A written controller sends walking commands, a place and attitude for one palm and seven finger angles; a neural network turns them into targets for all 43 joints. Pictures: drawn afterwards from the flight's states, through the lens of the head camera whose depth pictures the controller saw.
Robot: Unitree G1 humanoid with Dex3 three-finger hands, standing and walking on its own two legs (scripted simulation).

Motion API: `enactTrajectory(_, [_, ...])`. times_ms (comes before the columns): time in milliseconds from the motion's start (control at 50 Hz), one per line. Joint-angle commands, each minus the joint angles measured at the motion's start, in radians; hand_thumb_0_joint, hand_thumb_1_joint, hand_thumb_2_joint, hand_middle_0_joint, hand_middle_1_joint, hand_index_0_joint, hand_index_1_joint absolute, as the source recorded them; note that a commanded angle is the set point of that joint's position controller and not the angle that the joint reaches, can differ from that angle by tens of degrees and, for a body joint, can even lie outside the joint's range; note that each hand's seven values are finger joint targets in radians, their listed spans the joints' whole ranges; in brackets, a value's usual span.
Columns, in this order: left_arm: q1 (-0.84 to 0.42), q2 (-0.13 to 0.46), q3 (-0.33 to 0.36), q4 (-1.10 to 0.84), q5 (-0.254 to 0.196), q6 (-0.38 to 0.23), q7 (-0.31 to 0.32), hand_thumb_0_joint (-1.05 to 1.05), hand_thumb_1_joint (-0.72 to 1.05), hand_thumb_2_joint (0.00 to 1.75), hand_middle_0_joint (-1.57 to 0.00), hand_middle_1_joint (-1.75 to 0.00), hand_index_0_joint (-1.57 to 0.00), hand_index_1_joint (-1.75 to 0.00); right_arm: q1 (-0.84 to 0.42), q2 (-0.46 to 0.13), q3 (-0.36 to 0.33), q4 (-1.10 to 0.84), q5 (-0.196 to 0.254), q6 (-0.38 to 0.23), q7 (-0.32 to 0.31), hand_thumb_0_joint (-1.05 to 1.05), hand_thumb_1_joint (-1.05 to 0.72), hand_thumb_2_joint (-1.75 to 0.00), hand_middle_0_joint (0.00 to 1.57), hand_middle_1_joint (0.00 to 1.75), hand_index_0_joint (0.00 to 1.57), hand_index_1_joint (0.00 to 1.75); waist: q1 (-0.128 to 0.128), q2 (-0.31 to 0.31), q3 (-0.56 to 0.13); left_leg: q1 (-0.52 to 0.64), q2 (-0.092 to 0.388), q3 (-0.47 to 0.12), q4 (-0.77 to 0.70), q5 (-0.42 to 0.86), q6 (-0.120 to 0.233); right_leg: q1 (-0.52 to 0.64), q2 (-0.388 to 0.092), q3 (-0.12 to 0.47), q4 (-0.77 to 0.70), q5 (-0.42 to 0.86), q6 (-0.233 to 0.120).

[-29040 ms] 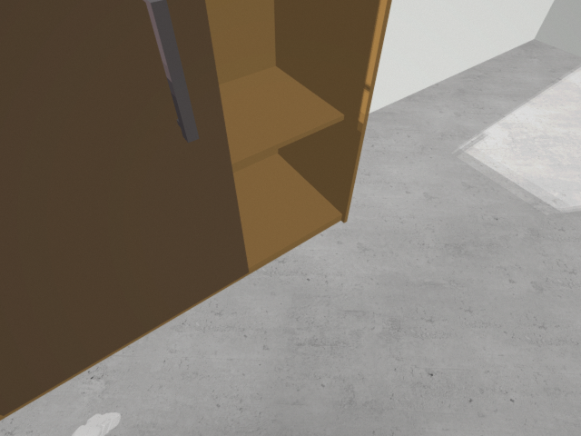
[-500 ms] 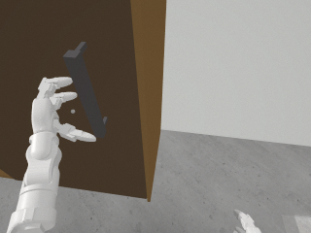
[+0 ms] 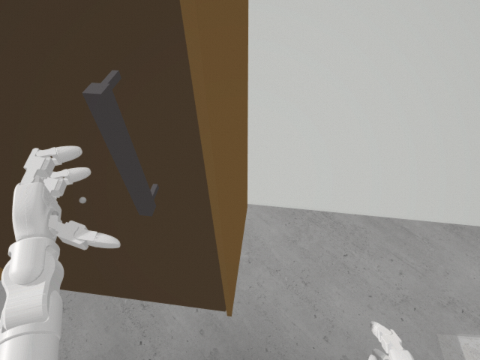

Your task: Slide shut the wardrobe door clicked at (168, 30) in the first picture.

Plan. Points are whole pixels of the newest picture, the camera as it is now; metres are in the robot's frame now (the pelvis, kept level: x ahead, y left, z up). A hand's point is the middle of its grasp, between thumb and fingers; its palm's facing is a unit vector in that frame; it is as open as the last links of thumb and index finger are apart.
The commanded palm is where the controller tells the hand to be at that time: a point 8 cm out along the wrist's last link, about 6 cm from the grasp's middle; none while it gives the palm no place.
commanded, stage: slip the hand off the handle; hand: left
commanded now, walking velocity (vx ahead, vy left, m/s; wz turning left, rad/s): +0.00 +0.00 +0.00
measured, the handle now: (132, 152) +0.40 +0.22 +0.15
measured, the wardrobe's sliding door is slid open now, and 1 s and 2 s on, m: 0.00 0.00 0.00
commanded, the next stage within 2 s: draw the hand back to the body in 0.34 s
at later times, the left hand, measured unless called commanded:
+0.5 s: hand (56, 233) +0.24 +0.28 +0.14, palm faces +0.34 -0.93 -0.15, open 14.7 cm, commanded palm +0.21 +0.31 +0.14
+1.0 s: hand (54, 255) +0.21 +0.26 +0.14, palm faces +0.11 -0.99 -0.13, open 14.5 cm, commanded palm +0.17 +0.31 +0.16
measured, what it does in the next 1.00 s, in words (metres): stands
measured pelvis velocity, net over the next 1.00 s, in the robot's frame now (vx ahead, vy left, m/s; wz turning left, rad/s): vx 0.00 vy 0.01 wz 0.03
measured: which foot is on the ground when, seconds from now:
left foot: down 0.00-1.00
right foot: down 0.00-1.00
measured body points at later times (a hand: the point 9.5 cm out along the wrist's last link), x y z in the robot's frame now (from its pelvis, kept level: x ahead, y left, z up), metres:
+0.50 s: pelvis +0.00 +0.00 +0.00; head +0.00 -0.01 +0.45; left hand +0.22 +0.32 +0.15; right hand +0.19 -0.22 -0.08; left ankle -0.02 +0.14 -0.72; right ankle +0.03 -0.13 -0.72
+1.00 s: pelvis +0.00 +0.01 +0.00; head -0.03 +0.00 +0.45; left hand +0.20 +0.31 +0.15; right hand +0.20 -0.21 -0.05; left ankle -0.02 +0.14 -0.72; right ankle +0.03 -0.13 -0.72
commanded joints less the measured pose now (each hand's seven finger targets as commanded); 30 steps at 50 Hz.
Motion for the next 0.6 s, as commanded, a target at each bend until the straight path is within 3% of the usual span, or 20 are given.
enactTrajectory(0, [-0.248, 0.257, 0.074, -0.256, -0.036, -0.079, -0.026, 0.00, -0.55, 0.20, -0.25, -1.15, -0.25, -1.15, -0.091, -0.117, -0.041, -0.148, 0.011, -0.073, -0.023, 0.00, -0.90, -0.90, 0.20, 0.30, 0.20, 0.30, 0.010, 0.011, -0.181, -0.028, -0.052, 0.037, -0.095, 0.184, 0.046, 0.179, 0.035, -0.008, -0.093, 0.118, -0.026])
enactTrajectory(60, [-0.211, 0.217, 0.033, -0.258, -0.053, -0.056, -0.060, 0.00, -0.55, 0.20, -0.25, -1.15, -0.25, -1.15, -0.098, -0.115, -0.037, -0.149, 0.018, -0.083, -0.032, 0.00, -0.90, -0.90, 0.20, 0.30, 0.20, 0.30, 0.001, 0.015, -0.151, -0.022, -0.053, 0.033, -0.098, 0.148, 0.047, 0.157, 0.034, -0.010, -0.107, 0.072, -0.026])
enactTrajectory(100, [-0.197, 0.222, 0.034, -0.277, -0.063, -0.041, -0.074, 0.00, -0.55, 0.20, -0.25, -1.15, -0.25, -1.15, -0.101, -0.118, -0.036, -0.155, 0.019, -0.092, -0.037, 0.00, -0.90, -0.90, 0.20, 0.30, 0.20, 0.30, 0.006, -0.007, -0.148, -0.025, -0.054, 0.027, -0.097, 0.142, 0.046, 0.160, 0.032, -0.012, -0.108, 0.065, -0.024])
enactTrajectory(200, [-0.119, 0.234, 0.067, -0.339, -0.080, -0.029, -0.072, 0.00, -0.55, 0.20, -0.25, -1.15, -0.25, -1.15, -0.109, -0.115, -0.033, -0.163, 0.015, -0.112, -0.040, 0.00, -0.90, -0.90, 0.20, 0.30, 0.20, 0.30, 0.022, -0.022, -0.159, -0.023, -0.058, 0.023, -0.091, 0.164, 0.046, 0.176, 0.029, -0.015, -0.100, 0.086, -0.021])
enactTrajectory(240, [-0.089, 0.279, 0.114, -0.367, -0.074, -0.033, -0.057, 0.00, -0.55, 0.20, -0.25, -1.15, -0.25, -1.15, -0.110, -0.114, -0.032, -0.161, 0.012, -0.115, -0.039, 0.00, -0.90, -0.90, 0.20, 0.30, 0.20, 0.30, 0.034, -0.010, -0.156, -0.028, -0.056, 0.021, -0.091, 0.166, 0.044, 0.183, 0.031, -0.016, -0.096, 0.079, -0.022])
enactTrajectory(260, [-0.083, 0.243, 0.089, -0.387, -0.076, -0.038, -0.057, 0.00, -0.55, 0.20, -0.25, -1.15, -0.25, -1.15, -0.114, -0.107, -0.031, -0.166, 0.011, -0.120, -0.036, 0.00, -0.90, -0.90, 0.20, 0.30, 0.20, 0.30, 0.028, -0.006, -0.163, -0.020, -0.059, 0.022, -0.090, 0.175, 0.044, 0.183, 0.029, -0.017, -0.093, 0.093, -0.021])
enactTrajectory(280, [-0.043, 0.270, 0.124, -0.395, -0.079, -0.040, -0.051, 0.00, -0.55, 0.20, -0.25, -1.15, -0.25, -1.15, -0.115, -0.107, -0.032, -0.166, 0.010, -0.123, -0.034, 0.00, -0.90, -0.90, 0.20, 0.30, 0.20, 0.30, 0.040, -0.004, -0.165, -0.025, -0.057, 0.021, -0.088, 0.182, 0.043, 0.189, 0.030, -0.017, -0.089, 0.100, -0.023])
enactTrajectory(320, [0.013, 0.258, 0.126, -0.417, -0.083, -0.043, -0.055, 0.00, -0.55, 0.20, -0.25, -1.15, -0.25, -1.15, -0.114, -0.106, -0.033, -0.169, 0.008, -0.129, -0.032, 0.00, -0.90, -0.90, 0.20, 0.30, 0.20, 0.30, 0.043, -0.011, -0.173, -0.025, -0.058, 0.026, -0.080, 0.211, 0.044, 0.199, 0.030, -0.019, -0.080, 0.139, -0.022])
enactTrajectory(440, [-0.072, 0.200, 0.035, -0.458, -0.085, -0.030, -0.074, 0.00, -0.55, 0.20, -0.25, -1.15, -0.25, -1.15, -0.110, -0.107, -0.024, -0.152, 0.012, -0.154, -0.039, 0.00, -0.90, -0.90, 0.20, 0.30, 0.20, 0.30, 0.006, 0.053, -0.108, -0.015, -0.057, 0.009, -0.080, 0.159, 0.039, 0.127, 0.035, -0.026, -0.084, 0.078, -0.026])
enactTrajectory(460, [-0.058, 0.186, -0.017, -0.399, -0.126, 0.015, -0.164, 0.00, -0.55, 0.20, -0.25, -1.15, -0.25, -1.15, -0.099, -0.125, -0.016, -0.147, 0.027, -0.167, -0.045, 0.00, -0.90, -0.90, 0.20, 0.30, 0.20, 0.30, -0.025, 0.047, -0.140, 0.020, -0.048, 0.002, -0.095, 0.136, 0.043, 0.162, 0.035, -0.027, -0.094, 0.081, -0.029])
enactTrajectory(500, [-0.078, 0.262, 0.037, -0.468, -0.152, 0.056, -0.233, 0.00, -0.55, 0.20, -0.25, -1.15, -0.25, -1.15, -0.112, -0.127, -0.015, -0.166, 0.033, -0.178, -0.062, 0.00, -0.90, -0.90, 0.20, 0.30, 0.20, 0.30, 0.005, 0.057, -0.191, 0.031, -0.053, -0.005, -0.096, 0.161, 0.049, 0.215, 0.030, -0.026, -0.092, 0.120, -0.031])
enactTrajectory(580, [-0.002, 0.327, 0.108, -0.433, -0.185, 0.145, -0.332, 0.00, -0.55, 0.20, -0.25, -1.15, -0.25, -1.15, -0.127, -0.131, 0.000, -0.184, 0.040, -0.202, -0.068, 0.00, -0.90, -0.90, 0.20, 0.30, 0.20, 0.30, 0.023, 0.029, -0.166, 0.044, -0.049, -0.014, -0.114, 0.209, 0.055, 0.246, 0.032, -0.045, -0.095, 0.176, -0.032])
